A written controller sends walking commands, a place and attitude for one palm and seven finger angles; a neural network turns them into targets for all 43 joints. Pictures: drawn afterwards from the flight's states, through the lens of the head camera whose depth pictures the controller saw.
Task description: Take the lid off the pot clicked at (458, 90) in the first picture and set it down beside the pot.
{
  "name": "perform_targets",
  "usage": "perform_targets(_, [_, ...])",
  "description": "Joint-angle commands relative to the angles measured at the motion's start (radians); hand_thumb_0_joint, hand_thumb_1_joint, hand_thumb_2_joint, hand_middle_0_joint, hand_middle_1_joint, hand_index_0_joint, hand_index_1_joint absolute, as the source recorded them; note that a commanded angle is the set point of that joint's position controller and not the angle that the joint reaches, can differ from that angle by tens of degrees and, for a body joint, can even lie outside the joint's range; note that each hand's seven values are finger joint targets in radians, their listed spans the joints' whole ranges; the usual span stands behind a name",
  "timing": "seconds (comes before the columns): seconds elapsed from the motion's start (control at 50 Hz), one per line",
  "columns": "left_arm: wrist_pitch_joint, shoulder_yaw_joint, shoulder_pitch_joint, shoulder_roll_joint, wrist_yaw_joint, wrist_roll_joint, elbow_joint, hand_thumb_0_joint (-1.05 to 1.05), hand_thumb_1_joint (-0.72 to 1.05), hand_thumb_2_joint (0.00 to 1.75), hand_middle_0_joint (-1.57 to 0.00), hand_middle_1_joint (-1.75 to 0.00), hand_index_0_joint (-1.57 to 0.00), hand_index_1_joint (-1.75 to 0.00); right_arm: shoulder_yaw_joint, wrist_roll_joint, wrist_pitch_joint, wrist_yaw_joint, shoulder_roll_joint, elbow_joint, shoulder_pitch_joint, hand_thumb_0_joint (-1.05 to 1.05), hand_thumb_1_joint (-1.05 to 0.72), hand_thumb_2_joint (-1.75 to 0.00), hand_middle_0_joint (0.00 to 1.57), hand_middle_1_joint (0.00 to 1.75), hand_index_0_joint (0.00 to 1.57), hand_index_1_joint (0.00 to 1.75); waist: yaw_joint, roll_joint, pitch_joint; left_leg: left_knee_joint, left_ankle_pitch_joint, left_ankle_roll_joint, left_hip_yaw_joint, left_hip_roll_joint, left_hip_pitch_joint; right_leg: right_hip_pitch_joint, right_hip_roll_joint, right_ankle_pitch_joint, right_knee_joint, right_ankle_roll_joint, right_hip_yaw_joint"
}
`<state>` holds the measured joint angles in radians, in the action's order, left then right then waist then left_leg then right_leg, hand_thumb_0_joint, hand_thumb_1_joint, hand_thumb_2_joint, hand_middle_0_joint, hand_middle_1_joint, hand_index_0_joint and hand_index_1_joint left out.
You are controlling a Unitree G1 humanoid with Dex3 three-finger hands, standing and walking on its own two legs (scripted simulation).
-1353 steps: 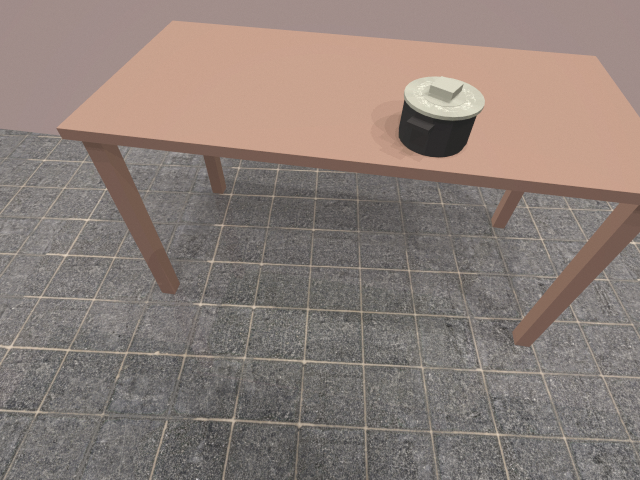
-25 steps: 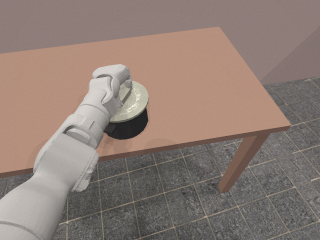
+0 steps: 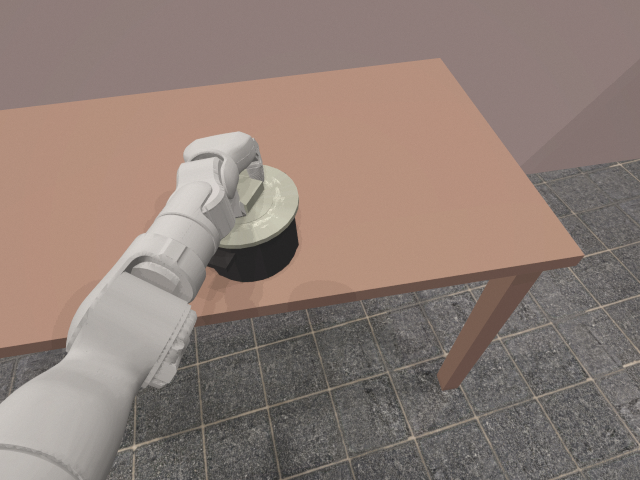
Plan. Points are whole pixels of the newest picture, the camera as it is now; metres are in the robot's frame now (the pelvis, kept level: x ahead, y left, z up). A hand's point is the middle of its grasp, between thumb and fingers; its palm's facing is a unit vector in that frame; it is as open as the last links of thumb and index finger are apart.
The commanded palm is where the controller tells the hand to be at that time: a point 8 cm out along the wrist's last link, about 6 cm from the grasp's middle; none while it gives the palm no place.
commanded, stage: close the fingers and squeeze the knob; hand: left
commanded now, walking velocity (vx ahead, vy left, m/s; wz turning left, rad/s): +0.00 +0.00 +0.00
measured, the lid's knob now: (240, 192) +0.50 +0.10 +0.08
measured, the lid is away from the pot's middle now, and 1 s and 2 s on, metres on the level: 0.00 0.01 0.01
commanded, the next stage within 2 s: lift the lid straight up in 0.42 s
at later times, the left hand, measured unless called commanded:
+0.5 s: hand (231, 193) +0.47 +0.10 +0.10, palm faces -0.35 -0.09 -0.93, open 8.7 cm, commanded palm +0.47 +0.11 +0.16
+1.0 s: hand (229, 182) +0.47 +0.10 +0.13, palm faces -0.31 -0.07 -0.95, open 8.6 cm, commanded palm +0.47 +0.11 +0.20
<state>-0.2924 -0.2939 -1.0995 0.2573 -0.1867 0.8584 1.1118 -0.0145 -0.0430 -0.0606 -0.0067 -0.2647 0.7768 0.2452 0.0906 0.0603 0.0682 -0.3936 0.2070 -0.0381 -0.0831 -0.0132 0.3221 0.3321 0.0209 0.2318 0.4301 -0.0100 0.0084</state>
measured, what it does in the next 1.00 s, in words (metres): stands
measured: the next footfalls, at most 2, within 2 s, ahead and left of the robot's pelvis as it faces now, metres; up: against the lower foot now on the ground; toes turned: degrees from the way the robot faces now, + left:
none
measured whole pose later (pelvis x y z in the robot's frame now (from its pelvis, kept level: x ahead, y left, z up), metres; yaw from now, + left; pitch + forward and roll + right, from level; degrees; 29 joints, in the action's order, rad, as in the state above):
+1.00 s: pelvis +0.00 +0.00 +0.00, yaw +0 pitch +7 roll +1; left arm -0.29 -0.33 -1.10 0.27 -0.21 0.85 1.05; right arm 0.00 -0.04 -0.01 -0.01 -0.27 0.79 0.25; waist 0.07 0.08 0.07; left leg -0.38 0.20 -0.04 -0.07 -0.02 0.30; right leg 0.31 0.02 0.23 0.42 -0.01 0.00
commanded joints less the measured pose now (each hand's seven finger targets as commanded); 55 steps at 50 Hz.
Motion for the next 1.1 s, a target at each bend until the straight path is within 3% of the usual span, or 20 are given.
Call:
perform_targets(0.0, [0.000, 0.016, -0.545, 0.186, 0.026, 0.025, -0.192, 0.00, 0.31, 0.92, -0.72, -1.03, -0.66, -0.99, 0.043, -0.003, 0.029, -0.007, -0.127, -0.098, 0.010, 0.00, -0.90, -0.90, 0.20, 0.30, 0.20, 0.30, 0.012, -0.104, 0.390, -0.010, -0.321, -0.039, 0.044, -0.046, -0.214, -0.130, -0.070, -0.379, -0.010, 0.022, -0.014])
perform_targets(0.12, [0.010, 0.081, -0.505, 0.258, 0.028, 0.029, -0.213, 0.00, 0.37, 0.95, -0.76, -1.04, -0.68, -0.99, 0.046, 0.003, 0.023, -0.006, -0.135, -0.103, 0.012, 0.00, -0.90, -0.90, 0.20, 0.30, 0.20, 0.30, -0.010, -0.121, 0.417, -0.011, -0.358, -0.039, 0.044, -0.045, -0.208, -0.175, -0.070, -0.417, -0.008, 0.023, -0.012])
perform_targets(0.18, [0.004, -0.001, -0.517, 0.166, 0.024, 0.023, -0.195, 0.00, 0.40, 0.96, -0.77, -1.05, -0.69, -1.00, 0.043, -0.007, 0.023, -0.004, -0.127, -0.102, -0.001, 0.00, -0.90, -0.90, 0.20, 0.30, 0.20, 0.30, 0.011, -0.119, 0.355, -0.011, -0.332, -0.039, 0.046, -0.044, -0.204, -0.123, -0.072, -0.384, -0.014, 0.022, -0.018])
perform_targets(0.26, [0.000, 0.056, -0.536, 0.242, 0.034, 0.030, -0.188, 0.00, 0.45, 0.98, -0.80, -1.06, -0.70, -1.00, 0.040, -0.002, 0.020, -0.008, -0.135, -0.094, 0.009, 0.00, -0.90, -0.90, 0.20, 0.30, 0.20, 0.30, 0.006, -0.112, 0.372, -0.005, -0.309, -0.039, 0.045, -0.047, -0.194, -0.139, -0.073, -0.375, -0.012, 0.024, -0.014])
perform_targets(0.32, [0.008, 0.005, -0.556, 0.173, 0.027, 0.030, -0.227, 0.00, 0.48, 1.00, -0.81, -1.07, -0.71, -1.01, 0.045, -0.003, 0.023, -0.005, -0.127, -0.096, 0.010, 0.00, -0.90, -0.90, 0.20, 0.30, 0.20, 0.30, 0.010, -0.081, 0.415, -0.016, -0.360, -0.035, 0.056, -0.042, -0.241, -0.124, -0.073, -0.387, -0.009, 0.026, -0.019])
perform_targets(0.34, [0.004, -0.021, -0.542, 0.144, 0.026, 0.034, -0.187, 0.00, 0.49, 1.00, -0.82, -1.07, -0.72, -1.01, 0.044, -0.004, 0.023, -0.004, -0.126, -0.092, 0.007, 0.00, -0.90, -0.90, 0.20, 0.30, 0.20, 0.30, 0.019, -0.076, 0.382, -0.017, -0.343, -0.034, 0.055, -0.039, -0.239, -0.094, -0.074, -0.363, -0.010, 0.026, -0.021])
perform_targets(0.42, [-0.003, 0.059, -0.566, 0.237, 0.036, 0.022, -0.143, 0.00, 0.53, 1.02, -0.84, -1.08, -0.73, -1.02, 0.041, 0.000, 0.019, -0.014, -0.141, -0.078, 0.018, 0.00, -0.90, -0.90, 0.20, 0.30, 0.20, 0.30, 0.022, -0.131, 0.352, 0.003, -0.247, -0.037, 0.053, -0.047, -0.180, -0.110, -0.077, -0.316, -0.022, 0.023, -0.016])
perform_targets(0.5, [0.017, 0.004, -0.562, 0.169, 0.025, 0.019, -0.184, 0.00, 0.54, 1.03, -0.86, -1.08, -0.74, -1.02, 0.044, -0.001, 0.035, -0.011, -0.129, -0.090, 0.025, 0.00, -0.90, -0.90, 0.20, 0.30, 0.20, 0.30, 0.018, -0.097, 0.429, -0.017, -0.331, -0.038, 0.057, -0.044, -0.239, -0.122, -0.071, -0.373, -0.005, 0.023, -0.014])
perform_targets(0.54, [0.026, 0.057, -0.559, 0.241, 0.025, 0.024, -0.196, 0.00, 0.54, 1.03, -0.86, -1.08, -0.74, -1.02, 0.043, 0.001, 0.032, -0.013, -0.134, -0.092, 0.024, 0.00, -0.90, -0.90, 0.20, 0.30, 0.20, 0.30, 0.008, -0.106, 0.438, -0.016, -0.337, -0.040, 0.053, -0.044, -0.228, -0.151, -0.070, -0.393, -0.008, 0.022, -0.011])
perform_targets(0.58, [0.028, 0.003, -0.627, 0.179, 0.026, 0.015, -0.214, 0.00, 0.55, 1.03, -0.87, -1.08, -0.74, -1.03, 0.044, -0.004, 0.038, -0.014, -0.126, -0.088, 0.029, 0.00, -0.90, -0.90, 0.20, 0.30, 0.20, 0.30, 0.033, -0.114, 0.405, -0.015, -0.321, -0.042, 0.058, -0.044, -0.233, -0.117, -0.073, -0.377, -0.012, 0.020, -0.016])
perform_targets(0.64, [0.038, 0.091, -0.639, 0.295, 0.041, 0.016, -0.249, 0.00, 0.55, 1.03, -0.87, -1.09, -0.74, -1.03, 0.045, 0.000, 0.049, -0.016, -0.133, -0.087, 0.029, 0.00, -0.90, -0.90, 0.20, 0.30, 0.20, 0.30, 0.006, -0.092, 0.437, -0.008, -0.324, -0.043, 0.058, -0.045, -0.236, -0.152, -0.072, -0.386, -0.012, 0.023, -0.006])
perform_targets(0.68, [0.051, 0.055, -0.664, 0.250, 0.042, 0.011, -0.323, 0.00, 0.55, 1.03, -0.87, -1.09, -0.74, -1.03, 0.045, 0.000, 0.066, -0.013, -0.119, -0.096, 0.024, 0.00, -0.90, -0.90, 0.20, 0.30, 0.20, 0.30, -0.002, -0.039, 0.498, -0.023, -0.412, -0.039, 0.066, -0.044, -0.291, -0.161, -0.070, -0.432, 0.001, 0.028, -0.007])
perform_targets(0.74, [0.037, 0.013, -0.631, 0.198, 0.039, 0.021, -0.310, 0.00, 0.55, 1.03, -0.87, -1.09, -0.74, -1.03, 0.052, -0.005, 0.068, 0.000, -0.124, -0.086, 0.026, 0.00, -0.90, -0.90, 0.20, 0.30, 0.20, 0.30, 0.007, -0.060, 0.447, -0.027, -0.458, -0.036, 0.070, -0.032, -0.304, -0.119, -0.076, -0.424, -0.008, 0.024, -0.017])
perform_targets(0.78, [0.017, 0.047, -0.617, 0.230, 0.043, 0.014, -0.247, 0.00, 0.55, 1.03, -0.87, -1.09, -0.74, -1.03, 0.050, -0.004, 0.065, -0.001, -0.130, -0.076, 0.024, 0.00, -0.90, -0.90, 0.20, 0.30, 0.20, 0.30, 0.009, -0.127, 0.388, -0.015, -0.370, -0.041, 0.062, -0.040, -0.253, -0.118, -0.080, -0.391, -0.014, 0.022, -0.020])
perform_targets(0.82, [0.015, 0.111, -0.658, 0.314, 0.048, 0.004, -0.284, 0.00, 0.55, 1.03, -0.87, -1.09, -0.74, -1.03, 0.045, -0.001, 0.064, -0.008, -0.136, -0.078, 0.011, 0.00, -0.90, -0.90, 0.20, 0.30, 0.20, 0.30, -0.009, -0.115, 0.419, 0.001, -0.329, -0.042, 0.054, -0.050, -0.231, -0.165, -0.074, -0.394, -0.015, 0.023, -0.012])
perform_targets(0.9, [0.021, 0.000, -0.738, 0.207, 0.038, 0.027, -0.364, 0.00, 0.55, 1.03, -0.87, -1.09, -0.74, -1.03, 0.049, -0.007, 0.088, -0.004, -0.117, -0.079, 0.006, 0.00, -0.90, -0.90, 0.20, 0.30, 0.20, 0.30, 0.005, -0.042, 0.493, -0.026, -0.445, -0.035, 0.074, -0.035, -0.336, -0.120, -0.073, -0.418, -0.004, 0.026, -0.011])
perform_targets(0.94, [0.008, 0.049, -0.687, 0.255, 0.034, 0.036, -0.310, 0.00, 0.55, 1.03, -0.87, -1.09, -0.74, -1.03, 0.050, -0.001, 0.084, -0.002, -0.125, -0.072, 0.011, 0.00, -0.90, -0.90, 0.20, 0.30, 0.20, 0.30, -0.006, -0.069, 0.486, -0.025, -0.447, -0.034, 0.075, -0.034, -0.326, -0.126, -0.077, -0.411, -0.006, 0.026, -0.015])
perform_targets(1.0, [-0.029, 0.040, -0.662, 0.233, 0.020, 0.007, -0.187, 0.00, 0.55, 1.03, -0.87, -1.09, -0.74, -1.03, 0.037, -0.006, 0.070, -0.007, -0.126, -0.065, -0.001, 0.00, -0.90, -0.90, 0.20, 0.30, 0.20, 0.30, 0.007, -0.161, 0.363, 0.006, -0.306, -0.041, 0.056, -0.053, -0.216, -0.135, -0.073, -0.373, -0.018, 0.020, -0.018])
perform_targets(1.04, [-0.032, 0.072, -0.701, 0.287, 0.012, 0.010, -0.209, 0.00, 0.55, 1.03, -0.87, -1.09, -0.74, -1.03, 0.033, -0.004, 0.066, -0.011, -0.132, -0.071, -0.010, 0.00, -0.90, -0.90, 0.20, 0.30, 0.20, 0.30, 0.000, -0.133, 0.382, 0.020, -0.274, -0.040, 0.050, -0.055, -0.209, -0.160, -0.065, -0.365, -0.022, 0.020, -0.009])
perform_targets(1.08, [-0.021, 0.028, -0.762, 0.252, -0.002, 0.025, -0.253, 0.00, 0.55, 1.03, -0.87, -1.09, -0.74, -1.03, 0.031, -0.003, 0.073, -0.015, -0.123, -0.078, -0.015, 0.00, -0.90, -0.90, 0.20, 0.30, 0.20, 0.30, 0.006, -0.091, 0.440, 0.010, -0.310, -0.038, 0.061, -0.055, -0.257, -0.153, -0.064, -0.380, -0.017, 0.025, -0.007])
